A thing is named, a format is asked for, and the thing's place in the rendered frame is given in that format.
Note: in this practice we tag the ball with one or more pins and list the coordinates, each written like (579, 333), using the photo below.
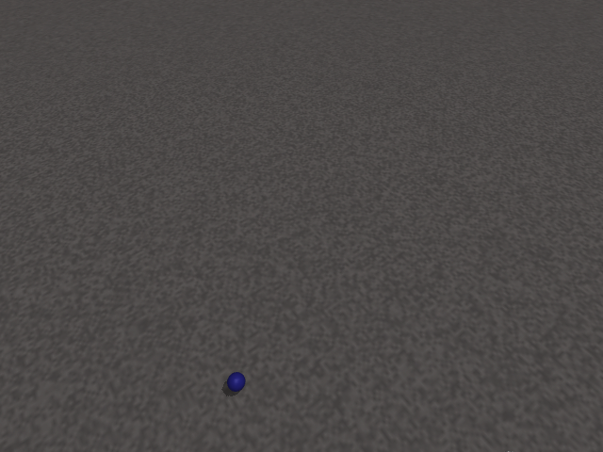
(236, 382)

